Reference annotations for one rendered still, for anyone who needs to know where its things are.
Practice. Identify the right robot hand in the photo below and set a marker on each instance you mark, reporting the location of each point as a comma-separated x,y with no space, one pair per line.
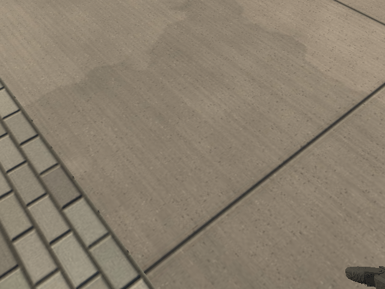
371,276

